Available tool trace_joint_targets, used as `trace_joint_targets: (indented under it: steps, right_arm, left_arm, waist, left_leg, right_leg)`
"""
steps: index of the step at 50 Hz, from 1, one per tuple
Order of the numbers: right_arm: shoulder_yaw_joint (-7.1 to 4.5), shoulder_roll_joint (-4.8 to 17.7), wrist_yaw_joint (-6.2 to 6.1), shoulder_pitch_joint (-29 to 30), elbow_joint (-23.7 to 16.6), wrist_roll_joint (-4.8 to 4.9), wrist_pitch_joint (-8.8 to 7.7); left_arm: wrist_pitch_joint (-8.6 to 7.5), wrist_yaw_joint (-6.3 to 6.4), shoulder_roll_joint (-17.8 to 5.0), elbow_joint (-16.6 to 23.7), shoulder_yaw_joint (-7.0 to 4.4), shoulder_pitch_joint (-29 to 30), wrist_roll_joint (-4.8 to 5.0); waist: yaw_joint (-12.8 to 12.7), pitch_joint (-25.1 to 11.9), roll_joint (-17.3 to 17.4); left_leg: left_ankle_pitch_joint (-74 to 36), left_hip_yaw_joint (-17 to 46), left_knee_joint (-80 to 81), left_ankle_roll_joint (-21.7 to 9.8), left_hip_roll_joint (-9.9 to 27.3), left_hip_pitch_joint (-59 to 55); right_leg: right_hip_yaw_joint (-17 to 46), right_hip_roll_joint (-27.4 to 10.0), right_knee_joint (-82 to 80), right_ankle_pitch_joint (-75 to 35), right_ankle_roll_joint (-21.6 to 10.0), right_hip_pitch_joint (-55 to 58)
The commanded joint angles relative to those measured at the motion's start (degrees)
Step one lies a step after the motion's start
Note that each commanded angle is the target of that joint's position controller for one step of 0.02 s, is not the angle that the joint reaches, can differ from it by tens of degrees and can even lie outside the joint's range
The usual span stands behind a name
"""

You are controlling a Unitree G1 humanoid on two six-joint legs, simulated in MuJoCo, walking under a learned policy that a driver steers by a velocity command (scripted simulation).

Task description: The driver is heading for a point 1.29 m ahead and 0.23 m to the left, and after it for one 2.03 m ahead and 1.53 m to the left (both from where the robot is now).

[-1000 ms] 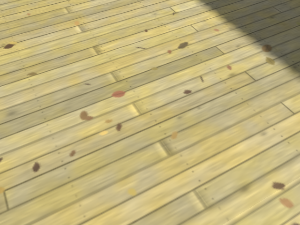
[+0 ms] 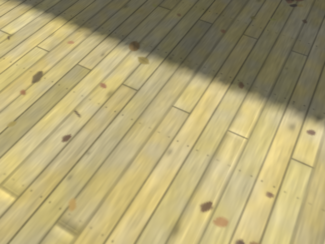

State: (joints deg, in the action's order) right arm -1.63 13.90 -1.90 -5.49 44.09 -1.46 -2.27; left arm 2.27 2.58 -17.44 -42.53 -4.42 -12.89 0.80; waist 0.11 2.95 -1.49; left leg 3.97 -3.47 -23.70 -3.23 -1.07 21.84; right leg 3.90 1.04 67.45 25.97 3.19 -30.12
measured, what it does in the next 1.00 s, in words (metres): steps on the spot: right foot, then left foot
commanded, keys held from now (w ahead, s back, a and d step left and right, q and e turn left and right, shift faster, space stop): no key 0.72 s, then w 0.28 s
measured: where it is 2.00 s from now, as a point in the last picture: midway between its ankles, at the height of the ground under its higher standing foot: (175, 219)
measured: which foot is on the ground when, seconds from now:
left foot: down 0.00-0.22, up 0.24-0.46, down 0.48-1.00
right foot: up 0.00-0.18, down 0.20-0.96, up 0.98-1.00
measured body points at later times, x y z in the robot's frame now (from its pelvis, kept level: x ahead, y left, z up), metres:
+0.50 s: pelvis +0.03 -0.04 +0.00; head +0.04 -0.05 +0.45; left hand +0.18 +0.19 -0.11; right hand +0.12 -0.31 -0.13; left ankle +0.03 +0.10 -0.74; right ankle +0.02 -0.14 -0.73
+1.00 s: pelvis +0.07 +0.00 -0.01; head +0.07 +0.01 +0.44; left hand +0.11 +0.26 -0.15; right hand +0.10 -0.27 -0.14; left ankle +0.04 +0.10 -0.74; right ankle +0.01 -0.13 -0.73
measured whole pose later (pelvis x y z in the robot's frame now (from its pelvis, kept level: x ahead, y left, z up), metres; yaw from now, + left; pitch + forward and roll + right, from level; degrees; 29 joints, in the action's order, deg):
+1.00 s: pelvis +0.07 +0.00 -0.01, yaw -2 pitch +0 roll +0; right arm -2.6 12.7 0.1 -15.8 57.3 1.3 -5.6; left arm -2.7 0.9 -13.9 -52.7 -3.8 -19.8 1.7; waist 0.5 -0.2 -2.1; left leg 19.5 -2.6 -32.8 -3.7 -0.6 13.0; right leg 1.5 -0.4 37.5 23.3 -1.8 -13.4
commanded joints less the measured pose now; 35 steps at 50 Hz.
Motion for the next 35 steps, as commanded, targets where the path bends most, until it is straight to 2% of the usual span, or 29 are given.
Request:
trace_joint_targets:
  steps: [1,3,7,9,10,11,12,13,14,15,16,18,19,21,22,23,24,25,26,27,28,29,30,35]
  right_arm:
    - [-1.89,7.83,-0.25,0.15,-2.55,0.26,-0.34]
    - [-2.29,9.10,-0.20,0.51,-2.45,0.72,-0.07]
    - [-2.52,10.40,0.26,-0.44,-1.78,1.71,0.99]
    - [-2.03,9.25,0.38,-1.28,-0.96,2.56,1.56]
    - [-1.46,7.47,0.61,-3.73,0.11,2.67,1.51]
    - [-0.24,3.31,1.24,-4.50,-0.62,1.32,1.20]
    - [-0.57,3.30,1.08,-2.61,-2.23,0.99,0.60]
    - [-1.74,7.57,0.71,0.22,-2.15,0.93,0.75]
    - [-2.23,7.81,0.68,-1.50,-1.04,1.40,1.15]
    - [-2.41,7.15,0.37,-3.98,0.91,1.11,1.71]
    - [-2.61,7.17,0.22,-5.37,1.89,0.59,2.16]
    - [-1.99,4.90,0.37,-6.20,2.67,1.01,2.24]
    - [-1.55,3.94,0.41,-5.13,2.51,1.27,2.08]
    - [-1.13,3.70,0.43,-3.21,2.16,1.69,1.88]
    - [-1.03,3.81,0.48,-3.54,2.43,1.86,1.84]
    - [-0.89,3.87,0.56,-4.56,3.01,1.72,1.74]
    - [-0.98,5.11,0.58,-5.19,3.50,1.17,1.75]
    - [-1.30,7.35,0.43,-6.40,3.75,0.63,1.84]
    - [-2.29,10.76,0.32,-6.24,4.73,1.31,2.04]
    - [-2.11,8.34,0.64,-6.10,5.28,1.91,2.06]
    - [-1.59,6.19,0.77,-6.00,5.70,1.66,1.94]
    - [-1.44,5.79,0.65,-5.19,6.02,1.17,1.78]
    - [-1.31,5.42,0.58,-4.78,6.29,1.11,1.56]
    - [-1.17,5.12,0.00,-5.28,8.58,1.26,1.17]
  left_arm:
    - [-0.21,0.20,-0.37,2.90,0.36,-5.72,-0.38]
    - [-0.52,-0.06,-0.23,3.92,0.98,-3.67,-0.72]
    - [-0.89,-1.07,-1.99,3.92,0.83,-3.77,-0.58]
    - [-0.98,-1.54,-1.72,2.72,0.59,-6.32,-0.86]
    - [-0.89,-1.50,-2.82,3.15,0.35,-6.56,-1.41]
    - [-0.73,-1.07,-6.58,4.22,-0.23,-7.15,-2.29]
    - [-0.92,-1.26,-9.03,5.05,-0.55,-2.98,-3.10]
    - [-2.18,-1.38,-6.17,5.94,0.08,-0.86,-3.79]
    - [-3.40,-1.46,-3.75,5.54,0.76,1.17,-3.72]
    - [-4.24,-1.59,-3.30,5.40,0.84,2.67,-2.88]
    - [-4.82,-1.67,-2.08,4.95,1.22,3.52,-2.06]
    - [-4.96,-1.69,-0.95,3.91,1.61,3.53,-1.82]
    - [-4.79,-1.67,-0.93,3.36,1.55,2.75,-1.73]
    - [-4.28,-1.53,-1.39,2.22,1.37,1.15,-1.53]
    - [-4.02,-1.45,-1.39,1.82,1.37,1.23,-1.21]
    - [-3.81,-1.41,-1.40,1.31,1.35,1.38,-0.67]
    - [-3.97,-1.45,-1.36,0.64,1.33,0.07,-0.45]
    - [-4.37,-1.64,-0.59,0.14,1.60,-1.18,-1.15]
    - [-4.79,-2.05,-1.45,-0.23,1.11,-3.74,-1.71]
    - [-4.77,-1.90,-1.57,-0.78,1.07,-1.82,-1.83]
    - [-4.55,-1.67,-1.49,-0.70,0.98,0.73,-1.49]
    - [-4.19,-1.31,-0.36,-0.56,1.11,1.85,-1.24]
    - [-3.70,-1.12,-0.24,-0.83,1.05,1.95,-1.27]
    - [-3.22,-0.90,0.27,-3.10,0.68,0.80,-1.29]
  waist:
    - [-0.94,-8.27,7.00]
    - [-0.40,-9.67,7.26]
    - [-0.18,-9.65,8.83]
    - [-1.85,-8.94,8.31]
    - [-2.03,-8.35,7.06]
    - [-0.48,-9.39,-3.85]
    - [0.53,-5.51,-14.30]
    - [-0.91,-3.59,-9.62]
    - [0.59,-3.65,-8.36]
    - [1.43,-4.16,-6.88]
    - [1.72,-4.35,-6.52]
    - [2.14,-5.45,-5.12]
    - [1.35,-5.96,-5.30]
    - [-0.12,-6.86,-5.87]
    - [0.16,-7.17,-5.75]
    - [1.04,-7.09,-5.01]
    - [0.89,-7.36,-3.81]
    - [0.24,-8.16,-1.34]
    - [-2.46,-7.15,4.56]
    - [-0.41,-6.43,5.08]
    - [0.51,-5.04,3.89]
    - [0.34,-4.57,3.94]
    - [0.36,-3.61,4.29]
    - [0.35,-2.55,3.17]
  left_leg:
    - [-4.60,11.59,10.22,-12.98,14.62,-5.69]
    - [-3.28,11.38,10.18,-13.36,15.75,-6.59]
    - [4.39,11.26,8.92,-11.95,15.79,-6.48]
    - [7.60,9.57,5.65,-8.76,13.92,-3.46]
    - [10.38,8.09,2.81,-4.78,11.90,-0.50]
    - [17.16,2.06,-9.92,0.74,6.54,5.27]
    - [26.28,0.73,-13.80,3.03,1.74,8.65]
    - [25.39,4.54,-21.32,3.58,3.50,6.22]
    - [22.64,5.32,-24.21,3.77,3.41,6.05]
    - [20.89,5.22,-26.14,4.46,3.50,5.61]
    - [19.20,5.88,-26.95,5.26,4.11,5.30]
    - [17.89,5.45,-24.04,6.37,4.20,1.81]
    - [17.78,4.90,-20.75,6.65,4.05,0.64]
    - [18.14,3.94,-14.41,6.96,3.42,-1.09]
    - [15.39,3.50,-9.41,6.79,3.16,-2.99]
    - [7.53,3.28,-2.14,6.27,3.07,-6.54]
    - [0.15,4.57,0.66,5.63,3.82,-10.50]
    - [-9.37,7.32,-0.21,4.85,6.74,-14.62]
    - [-9.93,6.41,-4.00,3.17,6.67,-15.24]
    - [-3.13,5.80,-3.82,2.32,5.36,-11.83]
    - [-0.36,5.99,-2.67,2.46,4.99,-10.16]
    - [0.33,6.06,-2.03,2.78,4.96,-9.30]
    - [0.67,5.91,-1.79,3.00,4.74,-8.93]
    - [3.43,5.65,-1.75,3.18,4.23,-8.44]
  right_leg:
    - [-1.31,-1.94,-6.45,-1.25,0.26,3.08]
    - [-1.63,-2.99,-13.56,-2.16,-0.41,5.80]
    - [-4.28,-1.79,-26.47,-6.06,-2.38,12.25]
    - [-6.39,0.18,-38.25,-11.86,-4.95,19.45]
    - [-3.49,-1.48,-43.16,-14.42,-6.86,23.20]
    - [11.30,-13.16,-48.65,-17.88,-10.54,27.37]
    - [20.14,-21.55,-52.40,-19.00,-18.23,17.31]
    - [18.36,-19.62,-53.63,-16.14,-19.28,13.66]
    - [14.71,-17.20,-53.10,-17.68,-17.63,13.63]
    - [11.45,-14.70,-52.01,-20.68,-15.90,14.68]
    - [9.78,-13.97,-50.99,-26.06,-15.03,15.67]
    - [5.90,-11.81,-48.44,-36.23,-14.40,16.80]
    - [5.17,-11.32,-47.17,-38.90,-14.48,18.43]
    - [6.03,-11.60,-45.06,-41.61,-15.15,21.71]
    - [6.46,-11.49,-44.17,-41.22,-14.93,22.44]
    - [6.31,-10.81,-43.53,-39.16,-13.79,21.93]
    - [6.50,-9.80,-43.58,-34.77,-11.95,20.85]
    - [5.69,-7.91,-42.99,-28.37,-9.88,18.84]
    - [3.04,-4.43,-43.74,-23.87,-8.36,16.67]
    - [0.51,-2.68,-43.02,-21.16,-6.90,18.32]
    - [-0.26,-2.37,-42.14,-19.63,-6.38,18.34]
    - [-0.55,-2.44,-41.86,-19.57,-6.32,18.24]
    - [-0.50,-2.34,-41.86,-19.79,-6.34,17.79]
    - [-0.82,-2.22,-42.00,-18.33,-6.21,17.88]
